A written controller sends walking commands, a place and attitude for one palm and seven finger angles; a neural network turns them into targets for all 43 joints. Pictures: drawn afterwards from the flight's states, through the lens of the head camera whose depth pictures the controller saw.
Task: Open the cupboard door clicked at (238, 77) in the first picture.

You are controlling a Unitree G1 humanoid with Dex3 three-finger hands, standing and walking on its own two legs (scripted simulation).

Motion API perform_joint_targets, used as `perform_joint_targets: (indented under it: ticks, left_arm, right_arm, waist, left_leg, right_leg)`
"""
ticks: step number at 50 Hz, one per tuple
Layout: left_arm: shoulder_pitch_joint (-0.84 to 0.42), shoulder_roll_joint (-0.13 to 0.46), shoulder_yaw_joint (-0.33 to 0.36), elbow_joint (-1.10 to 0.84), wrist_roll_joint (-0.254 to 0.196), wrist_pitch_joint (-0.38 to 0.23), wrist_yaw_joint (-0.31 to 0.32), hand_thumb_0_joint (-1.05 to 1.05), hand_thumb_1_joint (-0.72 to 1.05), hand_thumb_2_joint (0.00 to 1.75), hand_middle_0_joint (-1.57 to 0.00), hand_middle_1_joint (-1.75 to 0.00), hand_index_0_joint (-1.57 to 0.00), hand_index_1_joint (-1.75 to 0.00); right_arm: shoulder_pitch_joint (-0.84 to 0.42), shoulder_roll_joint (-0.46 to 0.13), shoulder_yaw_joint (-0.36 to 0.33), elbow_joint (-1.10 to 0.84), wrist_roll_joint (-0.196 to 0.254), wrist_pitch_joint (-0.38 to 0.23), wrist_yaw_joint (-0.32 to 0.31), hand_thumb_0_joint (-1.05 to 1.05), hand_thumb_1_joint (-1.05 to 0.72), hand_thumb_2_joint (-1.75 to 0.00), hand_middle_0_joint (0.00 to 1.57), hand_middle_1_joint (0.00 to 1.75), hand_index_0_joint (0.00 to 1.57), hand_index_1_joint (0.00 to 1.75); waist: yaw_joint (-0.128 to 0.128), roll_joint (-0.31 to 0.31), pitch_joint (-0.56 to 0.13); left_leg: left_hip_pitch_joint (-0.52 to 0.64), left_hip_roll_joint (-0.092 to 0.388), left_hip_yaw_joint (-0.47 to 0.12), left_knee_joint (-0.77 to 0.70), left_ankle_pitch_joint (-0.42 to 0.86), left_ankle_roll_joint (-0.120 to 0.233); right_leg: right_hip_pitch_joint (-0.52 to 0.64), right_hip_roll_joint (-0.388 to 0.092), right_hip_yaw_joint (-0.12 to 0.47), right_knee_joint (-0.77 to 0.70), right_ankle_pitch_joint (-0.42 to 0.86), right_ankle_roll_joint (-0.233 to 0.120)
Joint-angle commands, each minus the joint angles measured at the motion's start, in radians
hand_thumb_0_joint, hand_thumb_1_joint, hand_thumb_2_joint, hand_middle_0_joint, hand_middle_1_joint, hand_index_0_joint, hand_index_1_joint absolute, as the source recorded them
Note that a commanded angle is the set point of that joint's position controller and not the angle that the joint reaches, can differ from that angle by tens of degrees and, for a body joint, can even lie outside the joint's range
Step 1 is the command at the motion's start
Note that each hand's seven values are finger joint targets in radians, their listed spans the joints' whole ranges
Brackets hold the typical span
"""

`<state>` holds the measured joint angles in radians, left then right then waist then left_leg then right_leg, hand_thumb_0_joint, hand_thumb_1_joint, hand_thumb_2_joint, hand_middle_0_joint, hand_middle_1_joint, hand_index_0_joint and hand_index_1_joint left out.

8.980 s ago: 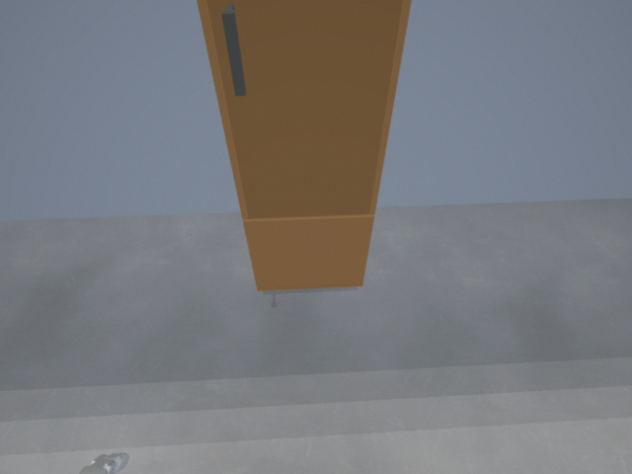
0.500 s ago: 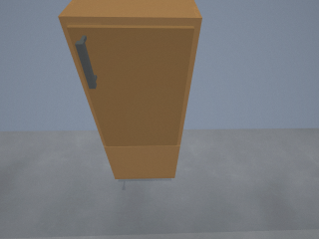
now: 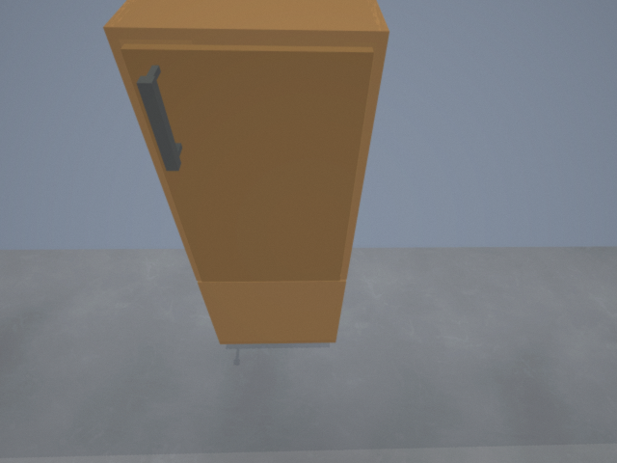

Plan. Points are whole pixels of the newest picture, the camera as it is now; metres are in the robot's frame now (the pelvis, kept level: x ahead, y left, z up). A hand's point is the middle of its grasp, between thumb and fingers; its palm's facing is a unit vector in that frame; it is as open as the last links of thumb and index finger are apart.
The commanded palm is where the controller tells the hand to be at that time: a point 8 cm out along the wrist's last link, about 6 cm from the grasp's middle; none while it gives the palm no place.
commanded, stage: look again from close up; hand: left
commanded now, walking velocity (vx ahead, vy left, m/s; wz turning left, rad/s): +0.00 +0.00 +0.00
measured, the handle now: (164, 120) +0.56 +0.27 +0.15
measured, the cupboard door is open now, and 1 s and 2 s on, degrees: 0 0 0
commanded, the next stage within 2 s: raise the hand with hooked fingers in 0.06 s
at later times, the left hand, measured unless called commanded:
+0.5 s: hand (197, 384) +0.21 +0.15 +0.02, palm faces +0.04 -1.00 +0.03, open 8.1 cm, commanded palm +0.13 +0.23 -0.02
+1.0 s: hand (141, 364) +0.21 +0.21 +0.05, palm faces +0.08 -0.99 -0.06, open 11.1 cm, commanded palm +0.17 +0.27 +0.06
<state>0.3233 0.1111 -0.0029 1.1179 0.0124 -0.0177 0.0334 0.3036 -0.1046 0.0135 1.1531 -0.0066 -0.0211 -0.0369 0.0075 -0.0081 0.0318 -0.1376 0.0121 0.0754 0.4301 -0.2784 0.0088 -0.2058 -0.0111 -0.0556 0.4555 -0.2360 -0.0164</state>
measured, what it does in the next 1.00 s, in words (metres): stands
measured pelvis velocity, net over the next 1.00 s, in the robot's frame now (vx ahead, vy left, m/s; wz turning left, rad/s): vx -0.01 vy -0.01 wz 0.04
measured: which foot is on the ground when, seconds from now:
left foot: down 0.00-1.00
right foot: down 0.00-1.00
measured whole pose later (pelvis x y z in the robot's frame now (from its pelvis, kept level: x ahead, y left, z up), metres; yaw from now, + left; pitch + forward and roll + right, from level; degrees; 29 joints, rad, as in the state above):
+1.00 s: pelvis -0.01 -0.01 -0.04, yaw +2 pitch +8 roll -1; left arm 0.34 0.26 0.26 -0.08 -0.32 -0.20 -0.28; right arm 0.28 -0.20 0.05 0.59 0.04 -0.21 -0.06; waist 0.00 0.04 -0.08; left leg -0.52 0.03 0.02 0.83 -0.45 0.00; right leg -0.54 -0.01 -0.10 0.80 -0.39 -0.03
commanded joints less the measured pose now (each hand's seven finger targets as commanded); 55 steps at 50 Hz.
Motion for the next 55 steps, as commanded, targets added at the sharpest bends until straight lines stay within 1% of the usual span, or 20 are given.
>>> perform_joint_targets:
  ticks: [1, 7, 8, 9, 10, 11, 12, 15, 16, 19, 20, 22, 25, 26, 28, 31, 36, 42, 46, 55]
  left_arm:
    - [0.081, 0.080, 0.010, -0.022, 0.000, -0.013, 0.004, 0.00, 0.90, 0.90, -0.20, -0.30, -0.20, -0.30]
    - [0.086, 0.079, 0.011, -0.022, 0.000, -0.015, 0.004, 0.00, 0.90, 0.90, -0.20, -0.30, -0.20, -0.30]
    - [0.142, 0.138, 0.014, 0.023, 0.009, -0.027, 0.044, 0.00, 0.90, 0.90, -0.20, -0.30, -0.20, -0.30]
    - [-0.635, 0.301, 0.024, -1.560, -0.208, -0.238, 0.034, 0.00, 0.88, 0.89, -0.20, -0.32, -0.20, -0.32]
    - [-0.279, 0.261, 0.064, -1.328, -0.121, -0.174, 0.103, 0.00, 0.85, 0.88, -0.20, -0.33, -0.20, -0.33]
    - [-0.009, 0.085, -0.028, -1.147, -0.140, -0.024, 0.144, 0.00, 0.83, 0.87, -0.21, -0.34, -0.21, -0.34]
    - [0.016, -0.026, -0.097, -1.126, -0.158, 0.015, 0.130, 0.00, 0.81, 0.86, -0.21, -0.36, -0.21, -0.36]
    - [0.016, 0.024, -0.086, -1.295, -0.166, -0.118, 0.096, 0.00, 0.74, 0.83, -0.21, -0.40, -0.21, -0.40]
    - [0.030, 0.030, -0.059, -1.255, -0.158, -0.161, 0.073, 0.00, 0.71, 0.82, -0.21, -0.42, -0.21, -0.42]
    - [0.290, 0.008, 0.055, -1.044, -0.201, -0.350, -0.063, 0.00, 0.64, 0.79, -0.22, -0.47, -0.22, -0.47]
    - [0.344, 0.026, 0.107, -1.031, -0.230, -0.428, -0.128, 0.00, 0.62, 0.78, -0.22, -0.48, -0.22, -0.48]
    - [0.380, 0.126, 0.232, -1.043, -0.258, -0.540, -0.252, 0.00, 0.57, 0.76, -0.22, -0.51, -0.22, -0.51]
    - [0.324, 0.168, 0.227, -1.237, -0.244, -0.462, -0.276, 0.00, 0.50, 0.73, -0.23, -0.55, -0.23, -0.55]
    - [0.284, 0.168, 0.226, -1.280, -0.255, -0.430, -0.263, 0.00, 0.48, 0.72, -0.23, -0.57, -0.23, -0.57]
    - [0.170, 0.182, 0.227, -1.408, -0.266, -0.406, -0.221, 0.00, 0.43, 0.70, -0.23, -0.60, -0.23, -0.60]
    - [0.020, 0.209, 0.226, -1.600, -0.250, -0.469, -0.182, 0.00, 0.36, 0.67, -0.24, -0.64, -0.24, -0.64]
    - [-0.095, 0.200, 0.164, -1.480, -0.286, -0.484, -0.301, 0.00, 0.25, 0.62, -0.25, -0.72, -0.25, -0.72]
    - [0.007, 0.288, 0.317, -1.378, -0.340, -0.276, -0.363, 0.00, 0.11, 0.56, -0.26, -0.81, -0.26, -0.81]
    - [0.016, 0.309, 0.391, -1.379, -0.368, -0.237, -0.308, 0.00, 0.01, 0.52, -0.26, -0.87, -0.26, -0.87]
    - [-0.149, 0.343, 0.387, -1.359, -0.354, -0.251, -0.308, 0.00, -0.20, 0.43, -0.28, -1.00, -0.28, -1.00]
  right_arm:
    - [0.083, -0.082, -0.015, -0.017, -0.005, -0.014, -0.002, 0.00, -0.90, -0.90, 0.20, 0.30, 0.20, 0.30]
    - [0.082, -0.083, -0.015, -0.017, -0.004, -0.015, -0.002, 0.00, -0.90, -0.90, 0.20, 0.30, 0.20, 0.30]
    - [-0.056, -0.143, -0.027, -0.096, 0.008, -0.018, 0.009, 0.00, -0.90, -0.90, 0.20, 0.30, 0.20, 0.30]
    - [-0.027, -0.335, -0.039, -0.478, 0.038, -0.166, -0.030, 0.00, -0.90, -0.90, 0.20, 0.30, 0.20, 0.30]
    - [-0.113, -0.229, -0.021, -0.419, 0.041, -0.250, -0.062, 0.00, -0.90, -0.90, 0.20, 0.30, 0.20, 0.30]
    - [-0.108, -0.184, -0.040, -0.421, 0.073, -0.280, -0.058, 0.00, -0.90, -0.90, 0.20, 0.30, 0.20, 0.30]
    - [-0.070, -0.199, -0.036, -0.400, 0.077, -0.292, -0.055, 0.00, -0.90, -0.90, 0.20, 0.30, 0.20, 0.30]
    - [-0.092, -0.265, -0.052, -0.513, 0.047, -0.360, -0.064, 0.00, -0.90, -0.90, 0.20, 0.30, 0.20, 0.30]
    - [-0.095, -0.265, -0.058, -0.549, 0.036, -0.369, -0.053, 0.00, -0.90, -0.90, 0.20, 0.30, 0.20, 0.30]
    - [-0.130, -0.251, -0.090, -0.613, 0.010, -0.361, -0.010, 0.00, -0.90, -0.90, 0.20, 0.30, 0.20, 0.30]
    - [-0.140, -0.251, -0.101, -0.632, 0.010, -0.348, 0.009, 0.00, -0.90, -0.90, 0.20, 0.30, 0.20, 0.30]
    - [-0.166, -0.259, -0.118, -0.693, 0.014, -0.312, 0.042, 0.00, -0.90, -0.90, 0.20, 0.30, 0.20, 0.30]
    - [-0.217, -0.250, -0.106, -0.814, 0.024, -0.248, 0.041, 0.00, -0.90, -0.90, 0.20, 0.30, 0.20, 0.30]
    - [-0.202, -0.239, -0.103, -0.822, 0.030, -0.228, 0.036, 0.00, -0.90, -0.90, 0.20, 0.30, 0.20, 0.30]
    - [-0.195, -0.239, -0.093, -0.866, 0.035, -0.211, 0.019, 0.00, -0.90, -0.90, 0.20, 0.30, 0.20, 0.30]
    - [-0.094, -0.241, -0.082, -0.841, 0.010, -0.208, 0.004, 0.00, -0.90, -0.90, 0.20, 0.30, 0.20, 0.30]
    - [-0.086, -0.262, -0.051, -0.763, 0.025, -0.242, -0.016, 0.00, -0.90, -0.90, 0.20, 0.30, 0.20, 0.30]
    - [-0.133, -0.253, -0.039, -0.760, 0.051, -0.257, -0.038, 0.00, -0.90, -0.90, 0.20, 0.30, 0.20, 0.30]
    - [-0.161, -0.236, -0.032, -0.755, 0.046, -0.263, -0.036, 0.00, -0.90, -0.90, 0.20, 0.30, 0.20, 0.30]
    - [-0.115, -0.272, -0.032, -0.727, 0.057, -0.304, -0.040, 0.00, -0.90, -0.90, 0.20, 0.30, 0.20, 0.30]
  waist:
    - [-0.004, -0.001, 0.046]
    - [-0.002, -0.001, 0.042]
    - [0.040, -0.004, 0.085]
    - [-0.107, 0.218, -0.431]
    - [-0.019, 0.284, -0.441]
    - [-0.040, 0.204, -0.226]
    - [-0.049, 0.071, -0.092]
    - [-0.076, -0.128, -0.067]
    - [-0.067, -0.121, -0.048]
    - [0.032, -0.279, -0.074]
    - [0.055, -0.269, -0.103]
    - [0.086, -0.120, -0.180]
    - [0.101, 0.041, -0.261]
    - [0.093, 0.020, -0.265]
    - [0.050, 0.066, -0.209]
    - [-0.021, 0.027, -0.329]
    - [-0.082, 0.071, -0.275]
    - [0.013, 0.046, -0.375]
    - [0.049, -0.022, -0.318]
    - [0.020, 0.029, -0.253]
  left_leg:
    - [-0.073, 0.092, -0.089, -0.090, 0.125, 0.025]
    - [-0.066, 0.090, -0.087, -0.087, 0.135, 0.023]
    - [-0.130, 0.097, -0.040, 0.106, 0.156, -0.012]
    - [0.102, -0.007, -0.057, -0.020, 0.231, 0.017]
    - [0.103, 0.015, -0.048, -0.018, 0.322, 0.021]
    - [-0.042, 0.025, -0.072, -0.020, 0.237, 0.001]
    - [-0.117, 0.023, -0.078, -0.011, 0.136, 0.006]
    - [-0.199, -0.007, -0.105, 0.090, -0.021, 0.027]
    - [-0.243, -0.026, -0.100, 0.131, -0.032, 0.020]
    - [-0.426, -0.030, -0.077, 0.259, -0.025, -0.009]
    - [-0.477, -0.037, -0.066, 0.303, -0.008, -0.018]
    - [-0.519, -0.053, -0.044, 0.378, 0.069, -0.027]
    - [-0.513, -0.063, -0.007, 0.383, 0.103, -0.006]
    - [-0.514, -0.062, -0.017, 0.376, 0.032, -0.004]
    - [-0.525, -0.048, -0.036, 0.377, -0.060, 0.003]
    - [-0.441, -0.022, -0.077, 0.449, 0.133, 0.020]
    - [-0.430, -0.011, -0.103, 0.471, 0.082, 0.020]
    - [-0.391, -0.016, -0.100, 0.363, 0.136, 0.015]
    - [-0.374, -0.011, -0.108, 0.294, 0.177, 0.007]
    - [-0.290, -0.014, -0.081, 0.207, 0.104, 0.009]
  right_leg:
    - [0.026, -0.094, 0.100, -0.075, 0.158, -0.026]
    - [0.030, -0.096, 0.103, -0.079, 0.175, -0.026]
    - [-0.012, -0.153, 0.151, -0.061, 0.517, -0.008]
    - [0.114, -0.055, 0.091, 0.020, 0.318, -0.017]
    - [0.092, -0.005, 0.066, 0.064, 0.158, -0.041]
    - [-0.027, -0.006, 0.013, 0.060, 0.054, -0.023]
    - [-0.080, -0.007, -0.023, 0.043, 0.032, -0.008]
    - [-0.213, 0.000, -0.023, 0.049, -0.129, 0.008]
    - [-0.257, -0.003, -0.018, 0.071, -0.164, 0.006]
    - [-0.322, 0.000, -0.021, 0.192, -0.196, 0.000]
    - [-0.307, -0.001, -0.013, 0.242, -0.135, -0.006]
    - [-0.252, -0.011, 0.009, 0.347, 0.052, -0.026]
    - [-0.211, -0.009, 0.023, 0.382, 0.129, -0.027]
    - [-0.222, -0.009, 0.045, 0.343, 0.023, -0.022]
    - [-0.296, -0.001, 0.062, 0.309, -0.153, -0.019]
    - [-0.290, 0.017, 0.047, 0.373, 0.149, -0.002]
    - [-0.351, 0.022, 0.043, 0.338, 0.079, -0.001]
    - [-0.148, -0.002, 0.038, 0.264, 0.121, 0.006]
    - [-0.099, 0.004, 0.008, 0.246, 0.175, 0.005]
    - [-0.110, 0.001, 0.013, 0.154, 0.053, 0.009]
